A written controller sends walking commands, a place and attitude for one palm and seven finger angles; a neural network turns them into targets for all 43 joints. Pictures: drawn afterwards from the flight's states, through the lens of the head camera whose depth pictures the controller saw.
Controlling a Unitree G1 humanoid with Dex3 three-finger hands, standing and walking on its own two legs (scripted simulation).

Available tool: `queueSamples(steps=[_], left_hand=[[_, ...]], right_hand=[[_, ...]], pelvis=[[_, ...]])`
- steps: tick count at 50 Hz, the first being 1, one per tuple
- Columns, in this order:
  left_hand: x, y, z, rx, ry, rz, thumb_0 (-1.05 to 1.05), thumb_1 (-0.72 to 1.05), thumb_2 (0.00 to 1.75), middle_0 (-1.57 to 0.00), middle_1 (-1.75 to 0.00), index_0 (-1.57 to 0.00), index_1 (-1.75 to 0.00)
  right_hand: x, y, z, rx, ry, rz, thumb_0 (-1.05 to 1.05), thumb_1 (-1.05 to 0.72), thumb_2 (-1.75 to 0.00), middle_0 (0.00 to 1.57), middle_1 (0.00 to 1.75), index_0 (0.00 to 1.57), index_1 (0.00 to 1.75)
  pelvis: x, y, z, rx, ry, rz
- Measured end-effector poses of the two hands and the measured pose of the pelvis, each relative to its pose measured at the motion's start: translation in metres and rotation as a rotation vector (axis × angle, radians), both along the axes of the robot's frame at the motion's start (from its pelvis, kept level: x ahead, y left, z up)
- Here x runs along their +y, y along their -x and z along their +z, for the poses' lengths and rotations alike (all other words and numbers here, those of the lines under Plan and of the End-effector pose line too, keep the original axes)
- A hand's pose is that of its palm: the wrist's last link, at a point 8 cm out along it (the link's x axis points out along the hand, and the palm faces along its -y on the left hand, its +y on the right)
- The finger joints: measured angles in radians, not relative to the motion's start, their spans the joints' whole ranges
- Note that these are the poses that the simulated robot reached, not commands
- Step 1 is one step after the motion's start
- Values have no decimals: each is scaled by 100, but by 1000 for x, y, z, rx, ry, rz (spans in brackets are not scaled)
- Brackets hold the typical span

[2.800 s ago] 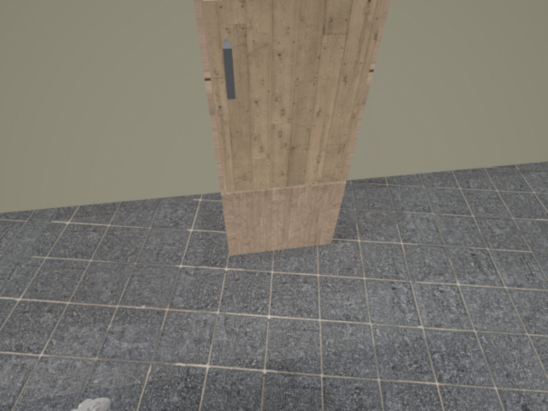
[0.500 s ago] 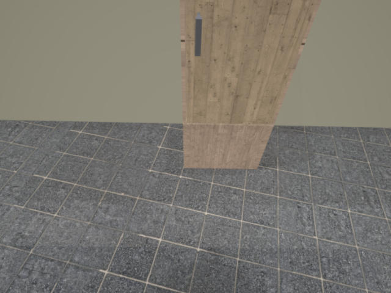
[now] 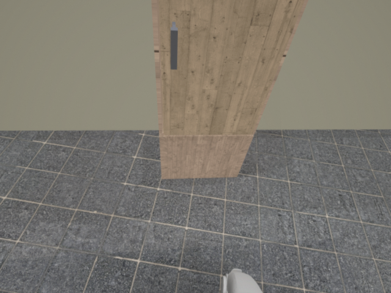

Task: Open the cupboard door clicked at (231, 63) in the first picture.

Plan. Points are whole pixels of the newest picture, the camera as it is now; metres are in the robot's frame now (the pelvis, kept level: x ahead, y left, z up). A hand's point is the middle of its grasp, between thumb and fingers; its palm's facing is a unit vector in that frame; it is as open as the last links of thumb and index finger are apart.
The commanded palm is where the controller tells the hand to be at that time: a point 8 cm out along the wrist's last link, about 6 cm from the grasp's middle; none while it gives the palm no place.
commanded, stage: take the last steps up to it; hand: left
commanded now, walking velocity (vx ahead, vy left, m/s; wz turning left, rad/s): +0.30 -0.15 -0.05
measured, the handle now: (173, 46) +0.78 +0.10 +0.10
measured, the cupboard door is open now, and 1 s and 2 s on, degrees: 0 0 0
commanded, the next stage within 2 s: come to a stop and stand still in 0.44 s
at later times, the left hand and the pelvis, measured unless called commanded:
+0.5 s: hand (161, 278) +0.19 +0.08 -0.19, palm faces +0.07 -0.99 -0.15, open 7.3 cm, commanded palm none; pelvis +0.19 -0.09 -0.01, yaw +2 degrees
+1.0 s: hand (168, 250) +0.25 +0.07 -0.18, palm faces +0.08 -0.95 -0.28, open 7.4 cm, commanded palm none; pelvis +0.23 -0.14 -0.02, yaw +1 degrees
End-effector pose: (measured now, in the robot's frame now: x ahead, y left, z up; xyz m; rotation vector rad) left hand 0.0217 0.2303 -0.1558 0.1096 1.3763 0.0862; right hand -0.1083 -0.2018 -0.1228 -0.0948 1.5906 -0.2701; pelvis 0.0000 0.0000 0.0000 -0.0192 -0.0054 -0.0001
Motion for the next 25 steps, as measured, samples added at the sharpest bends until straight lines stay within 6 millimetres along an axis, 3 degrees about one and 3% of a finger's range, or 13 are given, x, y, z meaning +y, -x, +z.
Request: queueSamples(steps=[6, 8, 10, 14, 18, 21, 25], left_hand=[[-34, -111, -4, -99, -35, -78, 1, 92, 90, -20, -30, -19, -29], [-47, -145, -9, -162, -54, -81, 0, 92, 90, -20, -30, -20, -29], [-60, -165, -7, -207, -64, -65, 0, 92, 90, -20, -30, -20, -29], [-80, -173, 2, -200, -61, -22, 0, 91, 90, -20, -30, -20, -29], [-85, -171, 9, -159, -84, 15, -1, 94, 90, -20, -30, -20, -29], [-92, -167, 6, -108, -67, 32, -1, 94, 90, -20, -30, -20, -29], [-104, -160, -4, -40, -23, 68, 0, 93, 90, -20, -30, -20, -29]], right_hand=[[-22, -13, -15, 108, -52, -74, 1, -91, -90, 21, 30, 20, 30], [-37, -28, -27, 137, -72, -78, 1, -91, -90, 21, 30, 20, 30], [-55, -55, -35, 130, -77, -62, 1, -91, -90, 21, 30, 20, 30], [-94, -146, -37, -26, -38, 5, 1, -91, -90, 21, 30, 20, 29], [-119, -249, -28, -231, 6, 79, 1, -91, -90, 20, 30, 20, 29], [-126, -315, -18, -351, 22, 123, 1, -92, -90, 20, 30, 20, 29], [-121, -383, -6, -444, 23, 184, 0, -92, -90, 20, 30, 19, 29]], pelvis=[[-37, -53, -17, 8, -11, -14], [-53, -74, -28, 5, -16, -10], [-65, -87, -30, -7, -12, -4], [-79, -114, -19, -23, -5, 11], [-87, -141, -9, -17, 10, 24], [-91, -161, -7, -11, 23, 29], [-92, -188, -7, -7, 36, 30]])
